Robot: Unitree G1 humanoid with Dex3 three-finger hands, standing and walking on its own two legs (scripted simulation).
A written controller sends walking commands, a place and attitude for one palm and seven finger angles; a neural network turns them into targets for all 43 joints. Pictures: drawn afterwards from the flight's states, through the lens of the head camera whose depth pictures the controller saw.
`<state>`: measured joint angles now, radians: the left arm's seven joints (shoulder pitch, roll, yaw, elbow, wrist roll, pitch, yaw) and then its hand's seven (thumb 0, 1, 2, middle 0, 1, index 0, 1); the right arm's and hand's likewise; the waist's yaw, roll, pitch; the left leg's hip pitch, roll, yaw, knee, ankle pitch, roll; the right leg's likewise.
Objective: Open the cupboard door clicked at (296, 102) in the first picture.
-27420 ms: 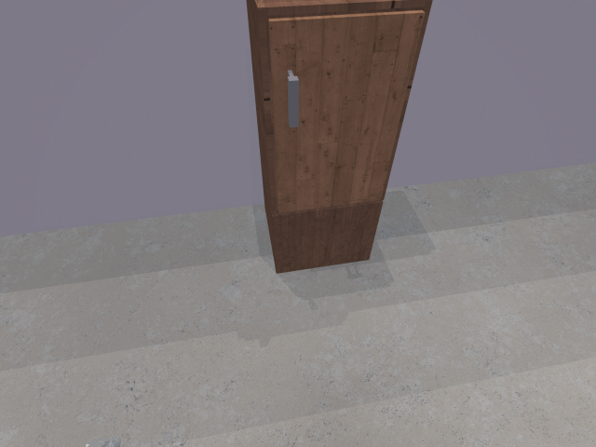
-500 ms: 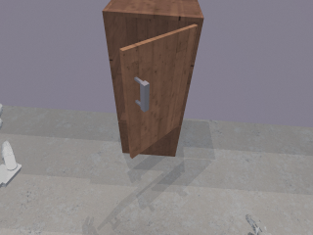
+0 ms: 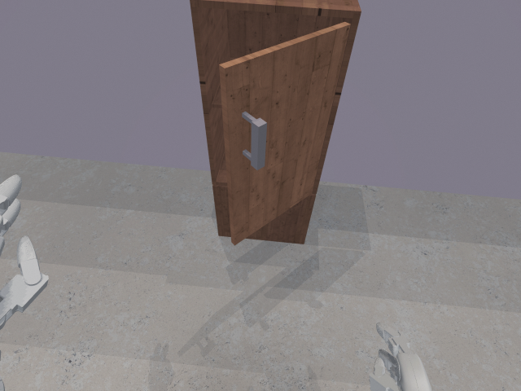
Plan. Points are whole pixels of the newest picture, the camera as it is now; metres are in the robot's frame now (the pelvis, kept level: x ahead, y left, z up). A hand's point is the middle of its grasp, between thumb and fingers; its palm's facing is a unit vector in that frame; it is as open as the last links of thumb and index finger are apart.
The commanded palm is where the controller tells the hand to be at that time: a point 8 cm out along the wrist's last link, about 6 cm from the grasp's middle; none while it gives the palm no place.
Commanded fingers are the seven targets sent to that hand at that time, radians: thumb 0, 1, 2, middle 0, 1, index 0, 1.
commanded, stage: stop stepping back and stand still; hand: left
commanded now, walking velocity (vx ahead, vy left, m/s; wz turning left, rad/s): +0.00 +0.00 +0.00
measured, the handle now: (252, 140) +0.61 +0.06 +0.03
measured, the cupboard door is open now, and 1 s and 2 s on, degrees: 46 46 46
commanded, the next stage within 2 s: let the arm hang, fingers relaxed in 0.04 s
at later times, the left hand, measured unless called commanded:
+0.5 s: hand out of the picture -0.02 +0.17 -0.18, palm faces +0.02 -0.99 -0.15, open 7.2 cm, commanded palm none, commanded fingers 0.00 0.90 0.90 -0.20 -0.30 -0.20 -0.30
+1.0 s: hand out of the picture -0.01 +0.17 -0.18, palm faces +0.08 -0.97 -0.22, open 7.4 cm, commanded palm none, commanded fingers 0.00 0.90 0.90 -0.20 -0.30 -0.20 -0.30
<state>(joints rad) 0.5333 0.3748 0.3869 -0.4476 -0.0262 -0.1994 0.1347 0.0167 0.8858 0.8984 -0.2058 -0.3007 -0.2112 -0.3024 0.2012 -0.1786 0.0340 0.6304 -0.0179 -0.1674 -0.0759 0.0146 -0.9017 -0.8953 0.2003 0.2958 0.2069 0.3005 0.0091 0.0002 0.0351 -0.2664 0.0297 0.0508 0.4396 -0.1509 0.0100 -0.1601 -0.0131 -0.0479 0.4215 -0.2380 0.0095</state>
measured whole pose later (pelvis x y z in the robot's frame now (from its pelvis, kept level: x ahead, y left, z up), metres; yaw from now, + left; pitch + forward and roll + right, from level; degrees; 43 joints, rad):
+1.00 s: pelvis +0.00 -0.01 +0.00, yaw +3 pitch -2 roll +0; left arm 0.27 0.17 0.02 1.14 0.01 0.01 0.02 0.01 0.91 0.90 -0.19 -0.30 -0.20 -0.30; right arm 0.25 -0.15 -0.01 1.14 -0.03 0.03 -0.02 0.01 -0.92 -0.90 0.20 0.29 0.20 0.30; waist 0.00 0.02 0.05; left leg -0.27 0.00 0.01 0.45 -0.15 0.00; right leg -0.17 -0.04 -0.09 0.48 -0.28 0.00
